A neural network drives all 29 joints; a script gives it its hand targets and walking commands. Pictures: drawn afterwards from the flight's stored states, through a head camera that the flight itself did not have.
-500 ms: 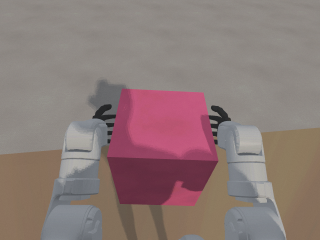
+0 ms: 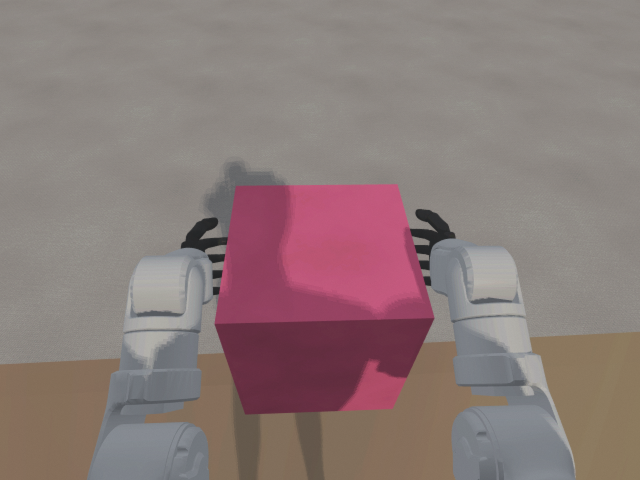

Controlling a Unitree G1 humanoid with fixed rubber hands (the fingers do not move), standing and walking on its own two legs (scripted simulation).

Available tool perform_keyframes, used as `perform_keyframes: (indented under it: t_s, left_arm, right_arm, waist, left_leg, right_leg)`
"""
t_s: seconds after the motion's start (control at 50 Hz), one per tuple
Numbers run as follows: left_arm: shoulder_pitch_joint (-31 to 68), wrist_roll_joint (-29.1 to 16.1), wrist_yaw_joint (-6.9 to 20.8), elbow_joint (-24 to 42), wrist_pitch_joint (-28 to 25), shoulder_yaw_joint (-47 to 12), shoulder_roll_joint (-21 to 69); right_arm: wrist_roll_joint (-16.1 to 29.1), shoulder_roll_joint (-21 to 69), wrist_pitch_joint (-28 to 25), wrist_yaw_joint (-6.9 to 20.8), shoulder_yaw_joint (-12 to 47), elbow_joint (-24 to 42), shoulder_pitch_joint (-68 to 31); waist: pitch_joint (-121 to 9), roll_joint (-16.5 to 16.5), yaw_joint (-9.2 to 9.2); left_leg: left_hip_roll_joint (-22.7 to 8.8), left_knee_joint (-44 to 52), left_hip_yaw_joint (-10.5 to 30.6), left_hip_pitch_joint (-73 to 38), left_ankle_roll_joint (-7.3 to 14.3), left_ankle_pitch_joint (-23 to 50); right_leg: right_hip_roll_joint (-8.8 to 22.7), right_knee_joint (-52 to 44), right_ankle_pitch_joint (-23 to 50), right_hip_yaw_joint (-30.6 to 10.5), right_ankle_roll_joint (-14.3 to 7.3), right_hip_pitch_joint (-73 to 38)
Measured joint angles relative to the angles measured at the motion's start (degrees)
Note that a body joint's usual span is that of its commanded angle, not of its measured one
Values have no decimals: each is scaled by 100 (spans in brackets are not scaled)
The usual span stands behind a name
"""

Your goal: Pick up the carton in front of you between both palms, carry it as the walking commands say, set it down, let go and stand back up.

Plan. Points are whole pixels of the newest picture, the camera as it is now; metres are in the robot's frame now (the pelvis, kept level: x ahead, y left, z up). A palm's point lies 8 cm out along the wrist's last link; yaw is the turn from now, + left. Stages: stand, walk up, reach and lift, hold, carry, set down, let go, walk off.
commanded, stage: carry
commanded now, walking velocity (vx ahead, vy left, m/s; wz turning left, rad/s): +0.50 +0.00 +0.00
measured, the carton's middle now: (318, 303) +0.35 +0.00 +0.02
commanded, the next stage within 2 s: none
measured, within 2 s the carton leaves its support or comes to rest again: neither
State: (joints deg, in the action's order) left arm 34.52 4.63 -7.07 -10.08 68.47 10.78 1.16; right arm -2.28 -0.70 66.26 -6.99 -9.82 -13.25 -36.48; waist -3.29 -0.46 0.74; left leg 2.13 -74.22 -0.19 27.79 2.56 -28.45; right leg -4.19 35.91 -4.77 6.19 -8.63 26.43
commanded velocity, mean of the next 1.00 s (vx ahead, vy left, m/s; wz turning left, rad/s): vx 0.50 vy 0.00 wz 0.00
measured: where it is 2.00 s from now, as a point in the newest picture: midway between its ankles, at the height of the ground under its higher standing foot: (315, 255)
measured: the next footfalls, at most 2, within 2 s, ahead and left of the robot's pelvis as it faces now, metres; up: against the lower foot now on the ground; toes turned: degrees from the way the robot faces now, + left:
left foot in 0.40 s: +0.41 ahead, +0.08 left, -0.05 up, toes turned +0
right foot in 0.94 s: +0.74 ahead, -0.05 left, -0.09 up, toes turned -3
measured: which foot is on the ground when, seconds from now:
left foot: up 0.00-0.38, down 0.40-0.96, up 0.98-1.00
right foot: down 0.00-0.38, up 0.40-0.92, down 0.94-1.00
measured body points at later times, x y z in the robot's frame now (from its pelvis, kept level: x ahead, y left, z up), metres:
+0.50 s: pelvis +0.30 +0.04 -0.05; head +0.30 +0.04 +0.40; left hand +0.67 +0.18 +0.07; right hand +0.66 -0.12 +0.07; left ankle +0.37 +0.08 -0.77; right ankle +0.14 -0.06 -0.65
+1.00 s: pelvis +0.61 +0.01 -0.10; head +0.61 +0.00 +0.35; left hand +0.98 +0.14 +0.03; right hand +0.97 -0.16 +0.03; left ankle +0.40 +0.08 -0.73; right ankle +0.70 -0.04 -0.82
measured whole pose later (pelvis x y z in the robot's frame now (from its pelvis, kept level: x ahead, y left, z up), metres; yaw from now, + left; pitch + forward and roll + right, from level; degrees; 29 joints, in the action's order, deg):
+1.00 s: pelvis +0.61 +0.01 -0.10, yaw +0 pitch +4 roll -1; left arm 38.0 6.3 -7.6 -7.6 67.8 11.9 2.2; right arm -1.1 -1.7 65.5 -7.3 -10.9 -10.9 -39.2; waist -4.9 1.5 -2.3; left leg 3.7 -63.4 -2.1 14.0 2.1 -30.8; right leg -4.2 30.3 -4.8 6.9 -7.8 28.8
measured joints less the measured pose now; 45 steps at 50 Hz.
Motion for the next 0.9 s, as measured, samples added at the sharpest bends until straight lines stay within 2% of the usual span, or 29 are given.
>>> perform_keyframes:
  t_s: [0.08,0.16,0.24,0.32,0.36,0.4,0.42,0.44,0.48,0.52,0.62,0.7,0.8,0.9]
  left_arm:
    - [-129,-243,-63,241,-48,-52,-78]
    - [-107,-309,-89,426,-202,-22,-38]
    - [-51,-327,-93,643,-257,-22,2]
    - [91,-326,-90,661,-244,-63,4]
    - [182,-334,-84,524,-209,-99,-50]
    - [278,-367,-71,325,-145,-113,-158]
    - [367,-394,-54,178,-143,-128,-249]
    - [451,-414,-37,21,-153,-104,-316]
    - [459,-428,-27,-203,-109,-103,-358]
    - [410,-369,-29,-311,1,-150,-303]
    - [278,-189,-41,-94,122,-114,-137]
    - [129,-118,-80,265,37,-42,-43]
    - [17,-72,-106,769,9,66,23]
    - [64,-28,-90,877,48,160,28]
  right_arm:
    - [-107,127,67,-31,-30,390,125]
    - [-172,226,-5,-43,-128,822,258]
    - [-188,268,-13,-52,-187,1233,344]
    - [-190,236,67,-48,-251,1417,300]
    - [-226,221,117,-29,-275,1315,221]
    - [-293,224,166,-10,-273,1058,62]
    - [-342,258,132,-6,-286,906,-11]
    - [-386,270,95,-2,-275,727,-105]
    - [-394,237,122,2,-228,422,-174]
    - [-310,175,222,-1,-204,332,-66]
    - [-56,94,233,-59,-155,464,142]
    - [0,151,69,-111,-155,611,170]
    - [41,192,-37,-119,-126,852,114]
    - [42,178,-56,-109,-93,786,-36]
  waist:
    - [251,0,162]
    - [356,-1,269]
    - [316,24,330]
    - [83,108,424]
    - [-90,132,468]
    - [-254,213,452]
    - [-303,79,357]
    - [-279,-37,256]
    - [-223,-6,81]
    - [-179,71,-55]
    - [74,88,-267]
    - [217,83,-389]
    - [225,43,-476]
    - [-37,-23,-586]
  left_leg:
    - [-364,839,86,848,-100,597]
    - [-513,1559,115,1344,-124,1448]
    - [-455,2528,24,1350,-70,2389]
    - [-238,3969,-229,875,22,3399]
    - [-104,4623,-406,480,121,3808]
    - [-73,5099,-562,-68,226,4256]
    - [27,4826,-604,-79,342,3798]
    - [124,4400,-630,25,415,3264]
    - [168,3883,-628,87,482,2628]
    - [168,3794,-607,-20,459,2442]
    - [181,3953,-596,-469,512,2080]
    - [188,4133,-526,-882,487,1813]
    - [221,4355,-407,-1489,406,1394]
    - [312,4043,-294,-2062,313,558]
  right_leg:
    - [5,-141,-268,-19,-23,-356]
    - [16,-295,-546,-96,18,-740]
    - [-2,-417,-909,-203,92,-1212]
    - [-83,-249,-1510,-297,166,-1662]
    - [-122,114,-1967,-319,209,-1841]
    - [-157,1023,-2366,-196,289,-1834]
    - [-36,1695,-2428,-165,360,-1651]
    - [10,2480,-2634,-304,476,-1353]
    - [-4,3699,-2730,-504,533,-680]
    - [117,4028,-2445,-564,550,-65]
    - [570,3100,-1695,-692,707,1035]
    - [740,2436,-989,-699,747,1538]
    - [663,1275,67,-539,652,1569]
    - [328,-610,1343,-209,460,863]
